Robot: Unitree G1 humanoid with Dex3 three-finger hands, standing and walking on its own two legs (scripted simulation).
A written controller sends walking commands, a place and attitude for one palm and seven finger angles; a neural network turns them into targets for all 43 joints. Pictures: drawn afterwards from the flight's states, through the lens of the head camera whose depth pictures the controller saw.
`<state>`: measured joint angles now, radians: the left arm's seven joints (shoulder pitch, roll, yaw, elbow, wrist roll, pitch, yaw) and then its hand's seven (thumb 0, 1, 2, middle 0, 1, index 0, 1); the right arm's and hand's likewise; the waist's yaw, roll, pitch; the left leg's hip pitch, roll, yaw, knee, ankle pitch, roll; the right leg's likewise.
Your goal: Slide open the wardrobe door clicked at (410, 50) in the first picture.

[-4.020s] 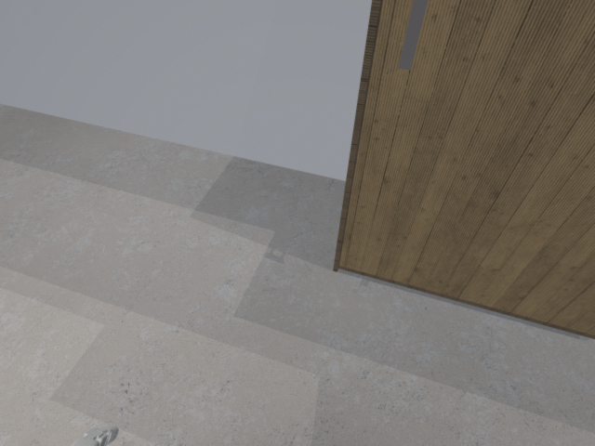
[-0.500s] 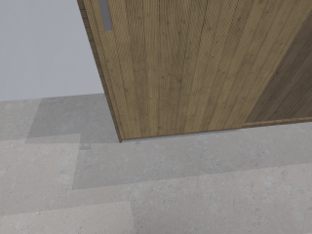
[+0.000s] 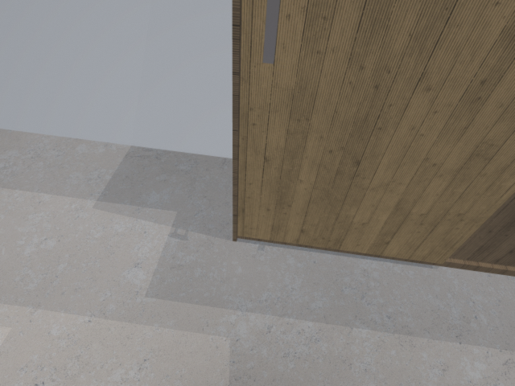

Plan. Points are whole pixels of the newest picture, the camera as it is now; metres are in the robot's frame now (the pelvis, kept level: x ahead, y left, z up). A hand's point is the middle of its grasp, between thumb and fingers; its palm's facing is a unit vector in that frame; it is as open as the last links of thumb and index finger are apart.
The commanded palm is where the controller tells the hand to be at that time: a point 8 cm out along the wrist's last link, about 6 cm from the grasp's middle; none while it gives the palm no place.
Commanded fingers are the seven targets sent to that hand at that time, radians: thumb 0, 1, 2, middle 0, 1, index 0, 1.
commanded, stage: take the last steps up to it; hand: left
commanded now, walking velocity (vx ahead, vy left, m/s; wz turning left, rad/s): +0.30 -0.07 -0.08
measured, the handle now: (272, 19) +0.81 +0.08 +0.22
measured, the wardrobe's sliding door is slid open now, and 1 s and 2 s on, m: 0.00 0.00 0.00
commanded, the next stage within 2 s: come to a stop and stand still in 0.74 s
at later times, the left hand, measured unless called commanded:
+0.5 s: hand (206, 308) +0.29 +0.14 -0.17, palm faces -0.04 -0.98 -0.20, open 7.4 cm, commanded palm none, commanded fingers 0.00 0.90 0.90 -0.20 -0.30 -0.20 -0.30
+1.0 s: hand (203, 312) +0.29 +0.14 -0.18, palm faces +0.04 -0.99 -0.14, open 7.4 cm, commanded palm none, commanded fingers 0.00 0.90 0.90 -0.20 -0.30 -0.20 -0.30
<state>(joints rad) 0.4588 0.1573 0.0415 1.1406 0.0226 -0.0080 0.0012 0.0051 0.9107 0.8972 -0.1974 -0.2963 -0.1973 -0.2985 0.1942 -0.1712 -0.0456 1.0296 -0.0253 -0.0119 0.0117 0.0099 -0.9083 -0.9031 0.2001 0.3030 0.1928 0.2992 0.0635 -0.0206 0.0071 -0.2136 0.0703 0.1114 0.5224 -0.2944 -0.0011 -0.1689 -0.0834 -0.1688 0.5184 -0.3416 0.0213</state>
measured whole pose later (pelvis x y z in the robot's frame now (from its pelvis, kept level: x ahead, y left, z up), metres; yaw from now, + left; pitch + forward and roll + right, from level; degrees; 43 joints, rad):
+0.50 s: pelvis +0.15 -0.04 -0.02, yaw -2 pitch -2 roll +0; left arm 0.08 0.19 0.07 1.01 0.02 -0.06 -0.02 0.00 0.91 0.90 -0.19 -0.30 -0.19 -0.30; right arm 0.47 -0.12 -0.04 1.20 -0.02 -0.01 -0.01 0.01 -0.91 -0.90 0.20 0.30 0.20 0.30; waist -0.05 0.02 0.09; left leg -0.15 0.10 0.06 0.98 -0.53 0.00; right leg -0.41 -0.05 -0.15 0.68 -0.22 -0.05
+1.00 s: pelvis +0.31 -0.02 +0.00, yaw -2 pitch -2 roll -1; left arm 0.30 0.15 0.04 1.13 0.01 0.01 0.02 0.01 0.92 0.90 -0.19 -0.30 -0.19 -0.30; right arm 0.17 -0.14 -0.03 1.04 -0.02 -0.04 -0.04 -0.01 -0.95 -0.90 0.20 0.30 0.20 0.30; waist 0.02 -0.03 0.06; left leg -0.25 0.05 0.17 0.50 -0.22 0.05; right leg -0.32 -0.06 -0.07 0.84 -0.46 0.03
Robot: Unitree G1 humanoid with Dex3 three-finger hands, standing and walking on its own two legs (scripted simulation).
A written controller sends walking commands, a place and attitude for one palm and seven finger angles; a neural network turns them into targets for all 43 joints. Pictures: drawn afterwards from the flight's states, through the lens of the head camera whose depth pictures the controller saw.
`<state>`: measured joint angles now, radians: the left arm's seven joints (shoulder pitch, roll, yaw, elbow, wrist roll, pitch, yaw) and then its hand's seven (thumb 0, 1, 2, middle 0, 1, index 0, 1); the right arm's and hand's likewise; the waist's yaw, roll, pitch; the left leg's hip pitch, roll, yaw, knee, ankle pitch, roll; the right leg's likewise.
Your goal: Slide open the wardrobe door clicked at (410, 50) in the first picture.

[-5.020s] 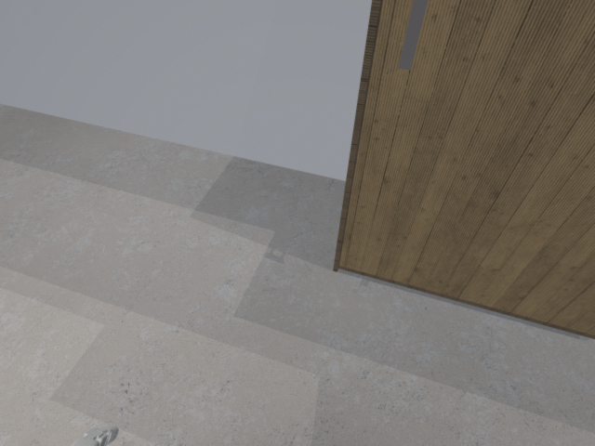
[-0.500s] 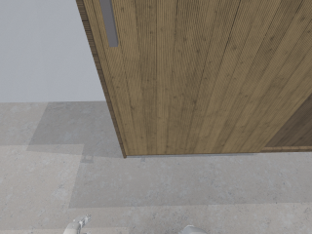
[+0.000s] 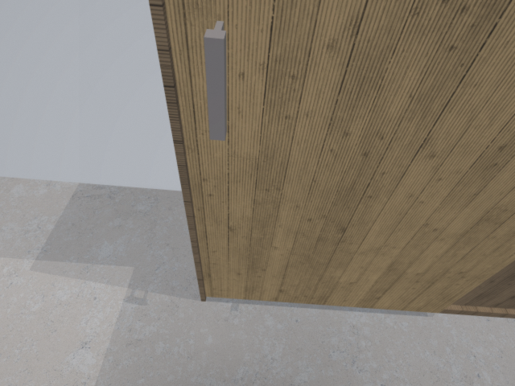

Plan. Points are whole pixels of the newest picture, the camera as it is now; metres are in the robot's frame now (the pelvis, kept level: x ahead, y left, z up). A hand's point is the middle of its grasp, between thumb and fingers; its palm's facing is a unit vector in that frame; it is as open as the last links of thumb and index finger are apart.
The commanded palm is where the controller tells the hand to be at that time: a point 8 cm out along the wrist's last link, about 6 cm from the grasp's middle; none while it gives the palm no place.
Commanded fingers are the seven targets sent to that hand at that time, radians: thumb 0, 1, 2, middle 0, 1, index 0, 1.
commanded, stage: come to a stop and stand still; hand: left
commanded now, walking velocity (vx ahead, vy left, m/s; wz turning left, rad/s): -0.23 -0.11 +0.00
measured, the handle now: (218, 83) +0.50 +0.12 +0.21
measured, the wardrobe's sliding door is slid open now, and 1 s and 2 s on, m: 0.00 0.00 0.00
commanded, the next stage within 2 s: look again from close up in 1.52 s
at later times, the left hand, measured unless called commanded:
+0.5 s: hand out of the picture +0.05 +0.13 -0.15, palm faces +0.07 -0.96 -0.26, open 7.3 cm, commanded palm none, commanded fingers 0.00 0.90 0.90 -0.20 -0.30 -0.20 -0.30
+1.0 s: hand out of the picture -0.07 +0.15 -0.18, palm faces +0.06 -0.98 -0.18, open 7.4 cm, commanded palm none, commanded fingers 0.00 0.90 0.90 -0.20 -0.30 -0.20 -0.30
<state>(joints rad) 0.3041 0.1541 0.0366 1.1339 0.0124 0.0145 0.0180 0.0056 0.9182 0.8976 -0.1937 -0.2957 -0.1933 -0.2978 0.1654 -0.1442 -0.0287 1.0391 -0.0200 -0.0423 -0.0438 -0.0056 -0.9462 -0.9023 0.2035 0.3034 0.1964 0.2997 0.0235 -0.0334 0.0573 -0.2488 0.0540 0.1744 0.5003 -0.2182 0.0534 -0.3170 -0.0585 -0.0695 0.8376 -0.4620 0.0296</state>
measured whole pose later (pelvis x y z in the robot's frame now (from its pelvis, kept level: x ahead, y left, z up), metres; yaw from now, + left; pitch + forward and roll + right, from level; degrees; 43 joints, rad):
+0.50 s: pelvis -0.01 -0.06 +0.00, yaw +1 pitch -1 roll +2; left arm 0.18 0.14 0.05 1.01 0.03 0.01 0.03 0.00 0.92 0.90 -0.20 -0.30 -0.20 -0.30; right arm 0.22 -0.19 -0.07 1.05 -0.02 0.06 -0.01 0.01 -0.91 -0.90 0.20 0.30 0.19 0.30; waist 0.01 0.03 0.05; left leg -0.36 0.02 0.03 0.93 -0.43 -0.05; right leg -0.27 -0.06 -0.10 0.50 -0.22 -0.03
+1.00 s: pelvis -0.03 -0.02 +0.00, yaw +0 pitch -2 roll +0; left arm 0.31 0.16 0.02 1.16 0.02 0.02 0.02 0.01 0.91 0.90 -0.19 -0.30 -0.19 -0.30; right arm 0.28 -0.14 -0.02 1.11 -0.01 0.00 -0.02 0.01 -0.92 -0.90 0.20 0.30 0.20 0.30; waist 0.03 -0.01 0.03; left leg -0.12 0.01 0.07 0.42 -0.27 0.01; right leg -0.24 -0.08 -0.05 0.42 -0.15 0.04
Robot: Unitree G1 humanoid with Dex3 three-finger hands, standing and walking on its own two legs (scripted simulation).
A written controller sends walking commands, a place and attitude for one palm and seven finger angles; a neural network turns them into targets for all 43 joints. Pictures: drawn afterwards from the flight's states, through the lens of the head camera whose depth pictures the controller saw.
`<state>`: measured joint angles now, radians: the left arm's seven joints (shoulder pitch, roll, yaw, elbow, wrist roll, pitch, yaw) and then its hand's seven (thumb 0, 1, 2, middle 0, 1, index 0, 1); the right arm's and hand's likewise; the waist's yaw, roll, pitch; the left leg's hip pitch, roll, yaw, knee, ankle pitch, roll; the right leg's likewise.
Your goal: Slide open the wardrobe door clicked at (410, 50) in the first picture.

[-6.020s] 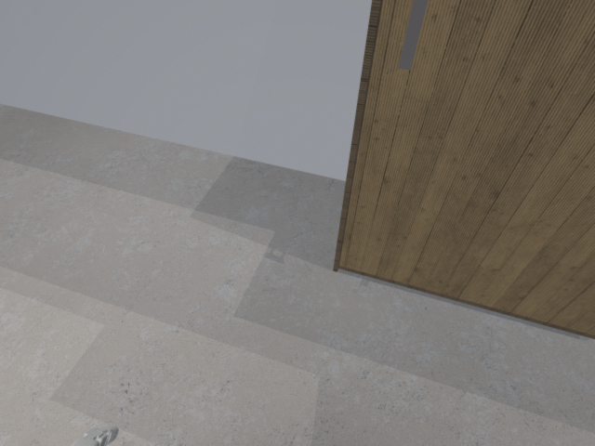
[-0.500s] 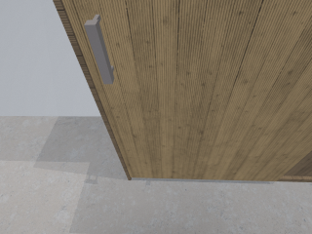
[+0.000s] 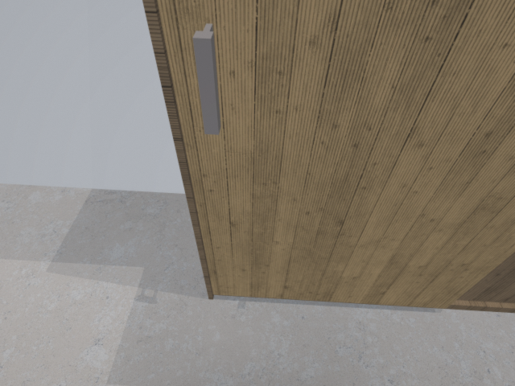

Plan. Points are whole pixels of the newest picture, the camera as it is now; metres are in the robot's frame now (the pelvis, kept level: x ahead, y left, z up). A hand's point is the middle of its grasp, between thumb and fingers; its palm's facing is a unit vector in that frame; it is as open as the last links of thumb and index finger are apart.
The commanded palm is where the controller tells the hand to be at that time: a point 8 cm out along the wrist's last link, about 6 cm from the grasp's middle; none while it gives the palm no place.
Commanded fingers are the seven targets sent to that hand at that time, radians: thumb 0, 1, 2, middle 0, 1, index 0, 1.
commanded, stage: come to a stop and stand still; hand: left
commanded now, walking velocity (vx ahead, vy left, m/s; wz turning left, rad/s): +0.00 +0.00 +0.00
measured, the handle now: (210, 81) +0.54 +0.13 +0.21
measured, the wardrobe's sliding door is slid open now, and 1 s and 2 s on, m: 0.00 0.00 0.00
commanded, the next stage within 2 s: look again from close up in 0.52 s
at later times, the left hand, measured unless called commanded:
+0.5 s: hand out of the picture +0.02 +0.16 -0.18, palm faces +0.04 -0.98 -0.19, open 7.3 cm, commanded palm none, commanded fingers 0.00 0.90 0.90 -0.20 -0.30 -0.20 -0.30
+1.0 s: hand out of the picture +0.04 +0.17 -0.17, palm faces +0.03 -0.97 -0.23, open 7.4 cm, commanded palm none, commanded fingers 0.00 0.90 0.90 -0.20 -0.30 -0.20 -0.30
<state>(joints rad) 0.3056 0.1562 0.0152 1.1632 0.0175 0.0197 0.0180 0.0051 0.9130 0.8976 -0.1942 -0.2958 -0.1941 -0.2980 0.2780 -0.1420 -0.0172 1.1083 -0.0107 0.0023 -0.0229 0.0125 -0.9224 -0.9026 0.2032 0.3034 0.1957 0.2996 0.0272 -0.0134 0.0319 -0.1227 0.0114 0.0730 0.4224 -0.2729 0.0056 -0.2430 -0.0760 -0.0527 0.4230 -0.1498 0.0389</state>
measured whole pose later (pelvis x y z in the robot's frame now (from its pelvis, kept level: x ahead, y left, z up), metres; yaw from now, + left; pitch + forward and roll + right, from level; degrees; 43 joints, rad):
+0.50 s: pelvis +0.02 -0.01 +0.00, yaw +0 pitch -1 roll +0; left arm 0.26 0.15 0.01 1.16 0.01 -0.01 0.03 0.01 0.92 0.90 -0.20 -0.30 -0.20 -0.30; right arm 0.31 -0.12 -0.01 1.15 -0.01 -0.02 -0.03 0.01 -0.91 -0.90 0.20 0.30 0.19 0.30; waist 0.00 0.00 0.03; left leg -0.09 0.04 0.06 0.40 -0.29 -0.02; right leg -0.21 -0.05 -0.07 0.42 -0.18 0.02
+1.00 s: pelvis +0.02 -0.02 -0.01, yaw +0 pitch -2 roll +1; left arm 0.25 0.15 -0.01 1.11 0.01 -0.01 0.02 0.00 0.91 0.90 -0.20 -0.30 -0.20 -0.30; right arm 0.31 -0.17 0.01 1.06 -0.02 -0.02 -0.02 0.01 -0.92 -0.90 0.20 0.30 0.19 0.30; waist 0.00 0.04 0.03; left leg -0.10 0.03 0.06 0.46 -0.33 -0.02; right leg -0.24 -0.07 -0.06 0.52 -0.24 0.02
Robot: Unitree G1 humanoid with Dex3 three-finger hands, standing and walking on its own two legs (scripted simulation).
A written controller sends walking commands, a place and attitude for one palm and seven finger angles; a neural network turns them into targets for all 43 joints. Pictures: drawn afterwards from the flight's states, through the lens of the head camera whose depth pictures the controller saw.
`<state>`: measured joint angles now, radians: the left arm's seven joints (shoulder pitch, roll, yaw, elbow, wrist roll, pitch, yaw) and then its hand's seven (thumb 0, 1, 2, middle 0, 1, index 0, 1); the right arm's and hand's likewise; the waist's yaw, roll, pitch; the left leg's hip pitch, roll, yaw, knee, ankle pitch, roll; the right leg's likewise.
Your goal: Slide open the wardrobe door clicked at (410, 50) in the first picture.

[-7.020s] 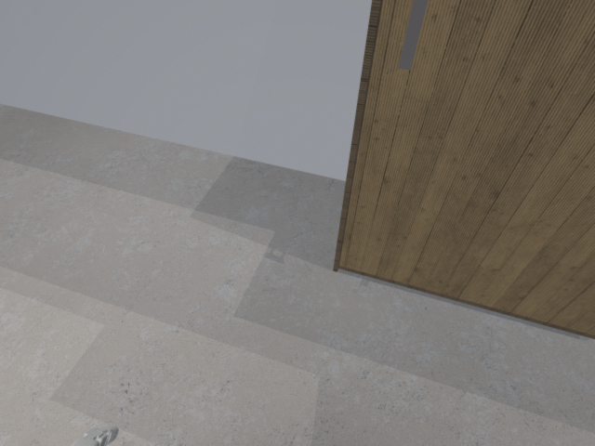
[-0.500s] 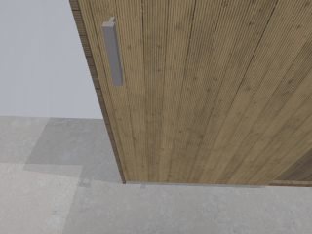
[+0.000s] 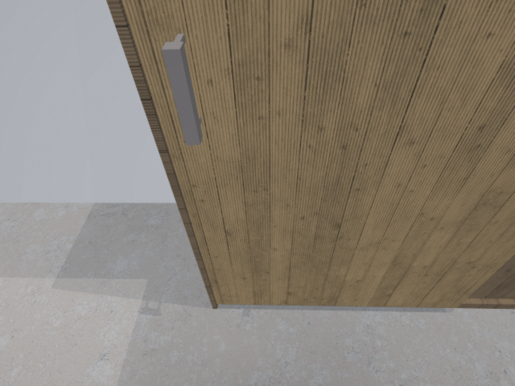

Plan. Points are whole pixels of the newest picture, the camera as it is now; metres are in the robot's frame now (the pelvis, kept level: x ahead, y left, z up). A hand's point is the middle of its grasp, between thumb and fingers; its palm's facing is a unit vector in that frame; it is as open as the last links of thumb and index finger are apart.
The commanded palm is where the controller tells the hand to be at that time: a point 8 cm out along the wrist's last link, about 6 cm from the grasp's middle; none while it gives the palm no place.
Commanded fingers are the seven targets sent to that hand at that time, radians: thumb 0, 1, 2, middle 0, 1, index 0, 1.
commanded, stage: look again from close up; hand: left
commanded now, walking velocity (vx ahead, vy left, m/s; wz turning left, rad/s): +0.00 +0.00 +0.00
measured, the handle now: (187, 91) +0.51 +0.14 +0.21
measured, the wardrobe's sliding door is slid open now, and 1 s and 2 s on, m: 0.00 0.00 0.00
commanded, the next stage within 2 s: raise the hand with hooked fingers in 0.34 s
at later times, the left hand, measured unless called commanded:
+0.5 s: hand out of the picture +0.04 +0.17 -0.15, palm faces +0.16 -0.96 -0.22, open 7.3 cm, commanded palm +0.10 +0.22 -0.06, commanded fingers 0.00 0.81 0.86 -0.21 -0.36 -0.21 -0.36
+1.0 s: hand (107, 367) +0.14 +0.21 +0.02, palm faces +0.15 -0.99 -0.05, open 9.4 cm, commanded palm +0.13 +0.26 +0.04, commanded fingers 0.00 0.22 0.61 -0.25 -0.74 -0.25 -0.74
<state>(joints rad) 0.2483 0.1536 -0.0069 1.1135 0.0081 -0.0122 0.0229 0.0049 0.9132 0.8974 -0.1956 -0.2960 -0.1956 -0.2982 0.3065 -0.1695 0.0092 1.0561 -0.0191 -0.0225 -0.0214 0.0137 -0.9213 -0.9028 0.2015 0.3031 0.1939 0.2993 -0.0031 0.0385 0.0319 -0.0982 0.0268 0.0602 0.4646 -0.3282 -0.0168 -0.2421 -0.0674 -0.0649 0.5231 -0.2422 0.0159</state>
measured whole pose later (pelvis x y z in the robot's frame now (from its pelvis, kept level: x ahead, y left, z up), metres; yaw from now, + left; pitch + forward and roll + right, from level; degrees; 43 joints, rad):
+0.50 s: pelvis -0.01 -0.02 +0.00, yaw +0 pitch -2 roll +1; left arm 0.35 0.16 0.03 0.78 -0.07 0.08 0.05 0.02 0.93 0.90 -0.20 -0.30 -0.20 -0.30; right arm 0.32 -0.17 0.01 1.03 0.01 -0.07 -0.04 0.01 -0.91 -0.90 0.20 0.30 0.19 0.30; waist 0.02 0.02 0.07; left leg -0.11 0.06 0.06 0.48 -0.32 -0.04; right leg -0.25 -0.04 -0.07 0.52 -0.23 -0.01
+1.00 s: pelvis -0.03 +0.00 -0.04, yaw +3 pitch +5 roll -2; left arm 0.49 0.22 0.17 -0.12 -0.24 -0.40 -0.23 0.01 0.45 0.70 -0.23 -0.59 -0.23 -0.59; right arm 0.20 -0.25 0.00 0.49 0.02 -0.28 -0.05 0.01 -0.91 -0.90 0.20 0.30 0.19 0.30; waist 0.06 -0.02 -0.05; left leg -0.52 0.05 -0.02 0.94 -0.51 -0.01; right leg -0.58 -0.08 -0.12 0.87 -0.37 0.01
